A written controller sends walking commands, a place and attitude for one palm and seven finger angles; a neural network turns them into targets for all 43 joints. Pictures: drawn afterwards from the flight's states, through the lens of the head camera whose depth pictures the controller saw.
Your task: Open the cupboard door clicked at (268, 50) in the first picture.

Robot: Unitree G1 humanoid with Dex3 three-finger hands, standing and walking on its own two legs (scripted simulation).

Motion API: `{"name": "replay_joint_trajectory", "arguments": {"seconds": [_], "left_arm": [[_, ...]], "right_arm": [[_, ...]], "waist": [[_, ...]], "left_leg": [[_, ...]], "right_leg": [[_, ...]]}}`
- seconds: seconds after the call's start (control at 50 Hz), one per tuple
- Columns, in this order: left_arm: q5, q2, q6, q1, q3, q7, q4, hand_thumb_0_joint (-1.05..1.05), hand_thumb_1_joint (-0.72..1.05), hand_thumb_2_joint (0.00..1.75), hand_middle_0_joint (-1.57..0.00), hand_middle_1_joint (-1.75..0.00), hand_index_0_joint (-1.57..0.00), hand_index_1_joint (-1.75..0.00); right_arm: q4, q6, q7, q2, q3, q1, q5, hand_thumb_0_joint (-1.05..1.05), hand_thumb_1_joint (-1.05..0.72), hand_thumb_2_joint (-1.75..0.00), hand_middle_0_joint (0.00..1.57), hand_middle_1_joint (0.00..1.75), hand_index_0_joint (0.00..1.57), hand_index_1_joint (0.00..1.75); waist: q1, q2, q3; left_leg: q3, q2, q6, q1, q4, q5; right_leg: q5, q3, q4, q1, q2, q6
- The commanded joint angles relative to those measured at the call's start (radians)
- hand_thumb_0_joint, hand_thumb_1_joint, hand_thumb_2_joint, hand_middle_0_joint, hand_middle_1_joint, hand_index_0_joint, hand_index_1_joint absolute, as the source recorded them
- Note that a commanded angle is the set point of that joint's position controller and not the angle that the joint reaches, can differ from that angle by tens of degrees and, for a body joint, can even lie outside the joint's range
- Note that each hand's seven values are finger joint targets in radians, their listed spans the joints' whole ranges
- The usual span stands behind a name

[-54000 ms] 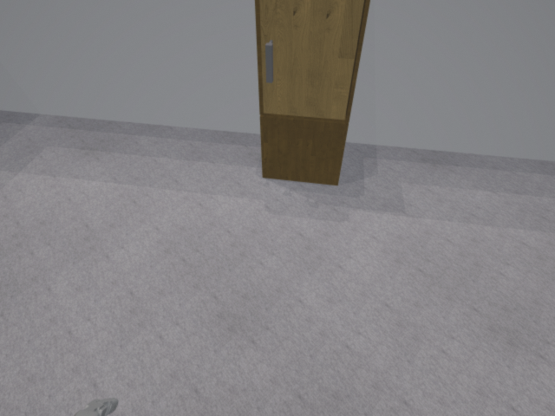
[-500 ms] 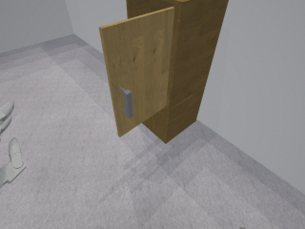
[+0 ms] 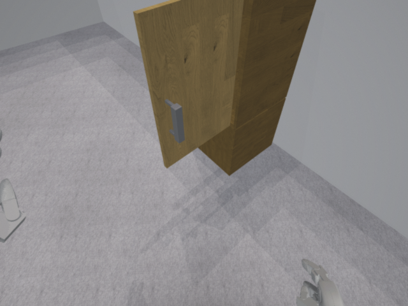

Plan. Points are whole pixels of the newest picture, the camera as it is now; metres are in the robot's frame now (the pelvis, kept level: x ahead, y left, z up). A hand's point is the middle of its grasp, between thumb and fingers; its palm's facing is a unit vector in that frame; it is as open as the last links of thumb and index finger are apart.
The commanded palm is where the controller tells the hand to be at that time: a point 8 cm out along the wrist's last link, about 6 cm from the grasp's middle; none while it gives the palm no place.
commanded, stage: stop stepping back and stand still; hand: left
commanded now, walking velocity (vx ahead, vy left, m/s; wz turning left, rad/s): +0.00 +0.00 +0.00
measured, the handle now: (174, 121) +0.68 +0.14 -0.09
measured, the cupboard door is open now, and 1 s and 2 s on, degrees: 93 93 93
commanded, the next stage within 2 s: let the arm hang, fingers relaxed in 0.40 s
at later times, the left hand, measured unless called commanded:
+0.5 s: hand (19, 205) +0.22 +0.27 +0.17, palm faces +0.38 -0.76 -0.52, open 7.4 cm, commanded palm none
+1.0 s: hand out of the picture +0.01 +0.22 -0.16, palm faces +0.01 -0.97 -0.24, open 7.1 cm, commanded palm none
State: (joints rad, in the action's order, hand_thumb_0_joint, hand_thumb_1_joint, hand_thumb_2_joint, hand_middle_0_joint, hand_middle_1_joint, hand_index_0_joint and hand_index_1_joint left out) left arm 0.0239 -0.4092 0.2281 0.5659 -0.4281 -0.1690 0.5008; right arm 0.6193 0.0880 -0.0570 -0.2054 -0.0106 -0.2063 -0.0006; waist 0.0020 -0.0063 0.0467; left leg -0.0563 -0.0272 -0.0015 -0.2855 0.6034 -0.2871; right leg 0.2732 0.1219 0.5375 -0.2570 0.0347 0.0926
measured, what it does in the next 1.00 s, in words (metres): steps on the spot: left foot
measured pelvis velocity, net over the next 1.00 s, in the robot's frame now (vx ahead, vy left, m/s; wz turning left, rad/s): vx -0.02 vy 0.02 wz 0.01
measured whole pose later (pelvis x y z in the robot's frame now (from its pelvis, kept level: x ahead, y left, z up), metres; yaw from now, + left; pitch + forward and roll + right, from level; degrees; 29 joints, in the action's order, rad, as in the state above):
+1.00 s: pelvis -0.02 +0.02 +0.01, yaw +1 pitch -2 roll +0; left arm -0.02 -0.22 -0.02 0.25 -0.01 -0.01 -1.04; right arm 1.06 -0.04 0.00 -0.21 0.00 -0.28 -0.03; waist 0.00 -0.01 0.08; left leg -0.05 -0.01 -0.02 -0.23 0.44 -0.19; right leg 0.19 0.13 0.42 -0.21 0.03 0.07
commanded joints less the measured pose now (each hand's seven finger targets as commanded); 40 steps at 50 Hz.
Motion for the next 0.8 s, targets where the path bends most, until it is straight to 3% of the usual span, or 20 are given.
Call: {"name": "replay_joint_trajectory", "arguments": {"seconds": [0.0,0.02,0.04,0.06,0.08,0.12,0.22,0.28,0.38,0.46,0.48,0.5,0.54,0.58,0.62,0.64,0.68,0.74,0.76,0.78], "left_arm": [[0.019,-0.167,0.050,-0.045,-0.119,-0.026,0.188,0.00,0.90,0.90,-0.20,-0.30,-0.20,-0.30],[0.014,-0.166,0.047,-0.046,-0.115,-0.023,0.181,0.00,0.90,0.90,-0.20,-0.30,-0.20,-0.30],[0.012,-0.165,0.039,-0.033,-0.120,-0.022,0.142,0.00,0.90,0.90,-0.20,-0.30,-0.20,-0.30],[0.009,-0.163,0.036,-0.050,-0.111,-0.018,0.151,0.00,0.90,0.90,-0.20,-0.30,-0.20,-0.30],[0.003,-0.171,0.034,-0.077,-0.109,-0.016,0.169,0.00,0.90,0.90,-0.20,-0.30,-0.20,-0.30],[0.002,-0.154,0.030,-0.076,-0.090,-0.016,0.146,0.00,0.90,0.90,-0.20,-0.30,-0.20,-0.30],[0.013,-0.172,0.017,-0.030,-0.104,-0.020,0.196,0.00,0.90,0.90,-0.20,-0.30,-0.20,-0.30],[0.021,-0.199,0.010,0.012,-0.141,-0.023,0.192,0.00,0.90,0.90,-0.20,-0.30,-0.20,-0.30],[0.029,-0.187,0.003,0.039,-0.143,-0.019,0.146,0.00,0.90,0.90,-0.20,-0.30,-0.20,-0.30],[0.026,-0.152,-0.002,0.006,-0.098,-0.014,0.117,0.00,0.90,0.90,-0.20,-0.30,-0.20,-0.30],[-0.040,0.016,-0.106,-0.122,0.356,0.123,-0.609,0.00,0.90,0.90,-0.20,-0.30,-0.20,-0.30],[-0.044,0.020,-0.189,-0.133,0.307,0.158,-0.634,0.00,0.90,0.90,-0.20,-0.30,-0.20,-0.30],[-0.053,0.044,-0.214,-0.155,0.305,0.168,-0.674,0.00,0.90,0.90,-0.20,-0.30,-0.20,-0.30],[-0.058,0.026,-0.208,-0.221,0.321,0.170,-0.773,0.00,0.90,0.90,-0.20,-0.30,-0.20,-0.30],[-0.061,-0.001,-0.200,-0.271,0.332,0.169,-0.883,0.00,0.90,0.90,-0.20,-0.30,-0.20,-0.30],[-0.060,-0.007,-0.202,-0.301,0.338,0.166,-0.945,0.00,0.90,0.90,-0.20,-0.30,-0.20,-0.30],[-0.053,0.002,-0.211,-0.342,0.360,0.156,-1.058,0.00,0.90,0.90,-0.20,-0.30,-0.20,-0.30],[-0.042,0.033,-0.219,-0.344,0.385,0.148,-1.204,0.00,0.90,0.90,-0.20,-0.30,-0.20,-0.30],[-0.040,0.039,-0.219,-0.331,0.389,0.147,-1.254,0.00,0.90,0.90,-0.20,-0.30,-0.20,-0.30],[-0.040,0.036,-0.220,-0.316,0.390,0.145,-1.294,0.00,0.90,0.90,-0.20,-0.30,-0.20,-0.30]], "right_arm": [[-0.153,0.056,-0.022,-0.122,0.053,0.082,0.004,0.00,-0.90,-0.90,0.20,0.30,0.20,0.30],[-0.158,0.054,-0.021,-0.128,0.053,0.086,0.011,0.00,-0.90,-0.90,0.20,0.30,0.20,0.30],[-0.151,0.056,-0.021,-0.120,0.047,0.080,0.012,0.00,-0.90,-0.90,0.20,0.30,0.20,0.30],[-0.145,0.056,-0.021,-0.115,0.042,0.082,0.010,0.00,-0.90,-0.90,0.20,0.30,0.20,0.30],[-0.143,0.060,-0.022,-0.117,0.042,0.084,0.010,0.00,-0.90,-0.90,0.20,0.30,0.20,0.30],[-0.142,0.061,-0.020,-0.121,0.045,0.072,0.012,0.00,-0.90,-0.90,0.20,0.30,0.20,0.30],[-0.159,0.056,-0.015,-0.119,0.049,0.070,0.015,0.00,-0.90,-0.90,0.20,0.30,0.20,0.30],[-0.169,0.048,-0.016,-0.119,0.048,0.078,0.014,0.00,-0.90,-0.90,0.20,0.30,0.20,0.30],[-0.169,0.034,-0.021,-0.116,0.046,0.086,0.015,0.00,-0.90,-0.90,0.20,0.30,0.20,0.30],[-0.162,0.031,-0.021,-0.122,0.043,0.074,0.015,0.00,-0.90,-0.90,0.20,0.30,0.20,0.30],[0.080,0.108,0.072,-0.228,0.081,0.135,0.011,0.00,-0.90,-0.90,0.20,0.30,0.20,0.30],[0.085,0.034,0.072,-0.263,0.088,0.044,-0.001,0.00,-0.90,-0.90,0.20,0.30,0.20,0.30],[0.076,-0.005,0.064,-0.224,0.075,0.026,-0.012,0.00,-0.90,-0.90,0.20,0.30,0.20,0.30],[0.082,-0.024,0.064,-0.214,0.058,0.045,-0.021,0.00,-0.90,-0.90,0.20,0.30,0.20,0.30],[0.100,-0.041,0.061,-0.219,0.054,0.038,-0.024,0.00,-0.90,-0.90,0.20,0.30,0.20,0.30],[0.119,-0.052,0.060,-0.215,0.053,0.029,-0.025,0.00,-0.90,-0.90,0.20,0.30,0.20,0.30],[0.161,-0.072,0.060,-0.195,0.043,0.022,-0.028,0.00,-0.90,-0.90,0.20,0.30,0.20,0.30],[0.225,-0.080,0.057,-0.159,0.021,0.039,-0.030,0.00,-0.90,-0.90,0.20,0.30,0.20,0.30],[0.246,-0.081,0.055,-0.154,0.018,0.044,-0.029,0.00,-0.90,-0.90,0.20,0.30,0.20,0.30],[0.261,-0.085,0.053,-0.149,0.016,0.045,-0.027,0.00,-0.90,-0.90,0.20,0.30,0.20,0.30]], "waist": [[-0.009,-0.111,-0.104],[-0.017,-0.115,-0.095],[-0.008,-0.106,-0.087],[-0.002,-0.150,-0.089],[-0.002,-0.152,-0.083],[0.002,-0.088,-0.108],[0.004,-0.063,-0.185],[0.002,-0.041,-0.172],[0.003,-0.045,-0.140],[0.005,-0.039,-0.125],[0.055,-0.028,-0.039],[0.026,-0.035,-0.074],[0.016,-0.015,-0.088],[0.001,0.119,-0.099],[0.010,0.235,-0.148],[0.016,0.254,-0.146],[0.022,0.190,-0.139],[0.006,-0.057,-0.111],[-0.002,-0.112,-0.105],[-0.009,-0.130,-0.084]], "left_leg": [[0.165,-0.138,-0.057,0.112,-0.248,0.124],[0.196,-0.171,-0.073,0.075,-0.251,0.148],[0.178,-0.161,-0.068,0.033,-0.244,0.187],[0.155,-0.152,-0.057,0.014,-0.246,0.208],[0.136,-0.141,-0.043,-0.007,-0.239,0.206],[0.109,-0.119,-0.031,-0.006,-0.212,0.204],[0.068,-0.082,-0.013,0.044,-0.157,0.237],[0.074,-0.076,-0.008,0.039,-0.168,0.213],[0.080,-0.085,-0.010,0.030,-0.198,0.208],[0.080,-0.086,-0.013,0.034,-0.211,0.175],[0.089,-0.113,-0.018,0.016,-0.072,0.309],[0.098,-0.118,-0.034,-0.008,-0.112,0.317],[0.122,-0.130,-0.066,-0.057,-0.121,0.230],[0.150,-0.116,-0.075,-0.079,-0.133,0.194],[0.126,-0.065,-0.059,-0.001,-0.079,0.156],[0.109,-0.044,-0.051,0.041,-0.065,0.153],[0.103,-0.034,-0.039,0.086,-0.086,0.164],[0.135,-0.074,-0.043,0.062,-0.197,0.181],[0.137,-0.081,-0.043,0.040,-0.223,0.149],[0.140,-0.078,-0.040,0.026,-0.233,0.116]], "right_leg": [[-0.016,-0.197,-0.106,0.007,-0.121,-0.076],[-0.031,-0.186,-0.105,0.028,-0.092,-0.094],[-0.097,-0.174,-0.100,0.068,-0.076,-0.096],[-0.148,-0.166,-0.086,0.092,-0.081,-0.092],[-0.171,-0.161,-0.085,0.119,-0.087,-0.091],[-0.219,-0.176,-0.104,0.146,-0.098,-0.085],[-0.319,-0.208,-0.123,0.176,-0.137,-0.068],[-0.277,-0.205,-0.139,0.155,-0.134,-0.067],[-0.253,-0.191,-0.150,0.133,-0.118,-0.074],[-0.217,-0.193,-0.162,0.114,-0.111,-0.079],[-0.269,-0.109,-0.043,-0.055,-0.153,-0.065],[-0.236,-0.174,-0.048,-0.033,-0.157,-0.046],[-0.151,-0.143,-0.001,-0.025,-0.132,-0.042],[-0.142,-0.159,-0.014,0.023,-0.130,-0.034],[-0.199,-0.224,-0.080,0.024,-0.192,-0.003],[-0.213,-0.236,-0.100,0.002,-0.214,0.013],[-0.175,-0.229,-0.117,-0.012,-0.212,0.017],[-0.081,-0.193,-0.119,0.047,-0.158,-0.024],[-0.060,-0.191,-0.132,0.079,-0.151,-0.030],[-0.042,-0.190,-0.152,0.091,-0.149,-0.031]]}}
